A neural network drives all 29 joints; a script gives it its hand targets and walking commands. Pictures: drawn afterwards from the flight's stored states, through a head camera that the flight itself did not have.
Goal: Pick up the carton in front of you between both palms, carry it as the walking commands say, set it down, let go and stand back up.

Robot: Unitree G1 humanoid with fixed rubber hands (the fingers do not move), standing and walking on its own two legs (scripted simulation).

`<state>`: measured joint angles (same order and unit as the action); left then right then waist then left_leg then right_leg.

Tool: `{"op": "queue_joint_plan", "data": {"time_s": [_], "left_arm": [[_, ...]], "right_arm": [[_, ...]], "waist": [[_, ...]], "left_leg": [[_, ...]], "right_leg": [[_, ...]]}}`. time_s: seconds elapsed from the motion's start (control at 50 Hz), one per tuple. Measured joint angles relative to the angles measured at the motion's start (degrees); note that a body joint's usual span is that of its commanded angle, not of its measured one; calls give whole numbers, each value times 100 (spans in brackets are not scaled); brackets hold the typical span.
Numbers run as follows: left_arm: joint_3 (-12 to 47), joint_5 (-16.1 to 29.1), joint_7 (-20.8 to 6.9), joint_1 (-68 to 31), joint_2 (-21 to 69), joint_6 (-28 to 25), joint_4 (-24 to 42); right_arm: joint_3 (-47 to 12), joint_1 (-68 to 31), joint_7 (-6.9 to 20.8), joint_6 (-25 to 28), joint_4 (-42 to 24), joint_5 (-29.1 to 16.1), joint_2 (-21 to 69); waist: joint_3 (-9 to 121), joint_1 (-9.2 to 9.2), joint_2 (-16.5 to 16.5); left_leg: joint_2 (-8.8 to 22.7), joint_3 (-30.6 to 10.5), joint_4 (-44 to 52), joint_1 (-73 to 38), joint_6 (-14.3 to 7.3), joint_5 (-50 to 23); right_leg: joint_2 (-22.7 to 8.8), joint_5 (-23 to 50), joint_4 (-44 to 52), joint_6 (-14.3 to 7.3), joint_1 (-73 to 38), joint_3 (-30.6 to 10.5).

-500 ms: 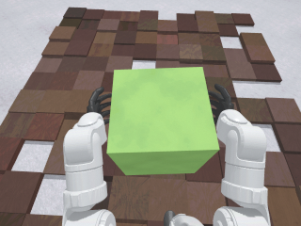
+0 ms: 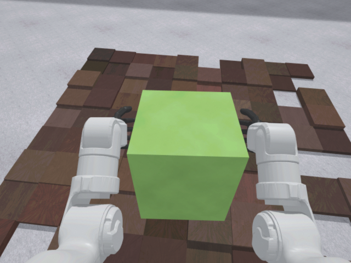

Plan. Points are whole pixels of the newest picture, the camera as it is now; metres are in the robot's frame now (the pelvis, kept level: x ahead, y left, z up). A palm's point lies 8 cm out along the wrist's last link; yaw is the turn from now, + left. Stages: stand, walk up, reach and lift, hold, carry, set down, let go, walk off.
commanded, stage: carry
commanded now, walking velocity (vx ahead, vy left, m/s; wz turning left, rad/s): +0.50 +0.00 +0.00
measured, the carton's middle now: (184, 157) +0.35 +0.00 +0.04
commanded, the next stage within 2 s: none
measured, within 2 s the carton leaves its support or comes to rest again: neither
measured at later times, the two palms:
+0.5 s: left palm (142, 73) +0.62 +0.12 +0.09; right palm (237, 72) +0.64 -0.18 +0.09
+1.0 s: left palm (138, 25) +0.97 +0.18 +0.09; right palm (211, 26) +0.95 -0.12 +0.10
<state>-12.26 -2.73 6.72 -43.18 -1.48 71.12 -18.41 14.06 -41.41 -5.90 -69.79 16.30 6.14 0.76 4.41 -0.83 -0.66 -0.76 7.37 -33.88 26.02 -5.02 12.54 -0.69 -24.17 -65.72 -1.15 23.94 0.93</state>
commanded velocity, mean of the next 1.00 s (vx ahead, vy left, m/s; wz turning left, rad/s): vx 0.50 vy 0.00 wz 0.00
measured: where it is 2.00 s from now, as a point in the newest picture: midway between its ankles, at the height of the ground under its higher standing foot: (179, 110)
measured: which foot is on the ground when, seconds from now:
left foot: down 0.00-0.38, up 0.40-0.82, down 0.84-1.00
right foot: up 0.00-0.34, down 0.36-0.86, up 0.88-1.00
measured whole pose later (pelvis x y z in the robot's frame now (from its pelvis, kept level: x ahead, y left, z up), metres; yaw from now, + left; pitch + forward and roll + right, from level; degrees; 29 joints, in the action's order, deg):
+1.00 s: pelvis +0.67 +0.03 +0.00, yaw -1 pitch +3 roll -1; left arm -8.1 -5.8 5.4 -18.8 5.1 73.5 13.4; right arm 8.4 -17.0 -6.3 -71.0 -13.9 6.2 7.2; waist 4.3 -1.3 -1.6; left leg 2.1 11.6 -26.6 20.9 -6.4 9.7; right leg -3.5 -20.0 -65.9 -0.5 25.0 2.3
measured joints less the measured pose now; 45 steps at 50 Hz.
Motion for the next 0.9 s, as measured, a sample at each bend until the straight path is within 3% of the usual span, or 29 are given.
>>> {"op": "queue_joint_plan", "data": {"time_s": [0.14,0.26,0.34,0.38,0.4,0.44,0.46,0.52,0.64,0.74,0.8,0.84,0.86,0.9], "left_arm": [[-72,-273,9,698,433,-115,1212],[-50,-307,42,1463,702,-323,2463],[-33,-302,-3,1963,840,-340,3082],[18,-373,-39,2156,984,-409,3107],[63,-426,-52,2195,1038,-430,3051],[131,-488,-63,2367,1113,-418,3012],[175,-494,-65,2506,1122,-397,3059],[290,-388,-96,2865,1009,-326,3306],[494,-298,-139,3274,932,-244,3684],[631,-337,-151,3357,919,-53,3720],[663,-384,-151,3307,925,71,3759],[627,-418,-151,3232,925,137,3809],[589,-412,-151,3161,872,149,3765],[507,-360,-152,3017,740,206,3615]], "right_arm": [[-59,716,-90,258,-1004,-275,124],[-123,1171,-109,499,-1899,-324,393],[-228,1619,-63,522,-2465,-226,618],[-260,1840,-19,461,-2632,-182,590],[-249,1935,12,429,-2672,-166,562],[-255,2155,61,369,-2729,-123,569],[-280,2267,59,343,-2768,-79,618],[-377,2561,63,293,-2996,52,815],[-767,3010,73,147,-3474,128,721],[-773,3169,71,-77,-3629,126,695],[-717,3146,68,-177,-3673,94,696],[-672,3022,69,-208,-3637,72,713],[-677,2938,69,-157,-3510,78,729],[-674,2737,43,-121,-3225,99,764]], "waist": [[-506,-284,51],[-530,-240,-24],[-316,-170,-123],[-231,-83,140],[-218,-11,197],[-184,84,158],[-164,112,130],[-121,176,90],[156,256,152],[416,215,168],[499,198,110],[490,171,42],[467,111,-98],[344,9,-140]], "left_leg": [[-24,-56,1001,-959,-20,126],[-77,-75,1341,-1863,127,676],[-108,-43,1105,-2491,266,1122],[153,-125,-13,-2261,267,576],[174,-303,-973,-1880,367,706],[80,-542,-2504,-1073,477,1018],[77,-565,-2799,-742,497,980],[226,-517,-2500,26,575,711],[574,-376,-834,841,718,-350],[612,-136,171,833,614,-1164],[543,80,584,521,490,-1281],[432,302,795,115,434,-1008],[346,399,514,134,255,-767],[322,464,157,126,-84,-392]], "right_leg": [[-174,871,1388,156,1268,38],[-199,2120,2887,158,1359,206],[-98,2809,4310,0,657,563],[63,2356,4182,-302,374,786],[92,2076,3983,-373,331,829],[66,1763,3931,-367,104,837],[51,1708,4026,-316,-62,830],[29,1536,4397,-304,-591,814],[61,1100,4916,-193,-1590,780],[57,500,5062,19,-2449,742],[-8,13,4955,190,-2924,677],[-158,-520,4304,302,-3008,654],[-344,-616,3536,311,-2760,640],[-330,-465,1522,262,-1842,260]]}}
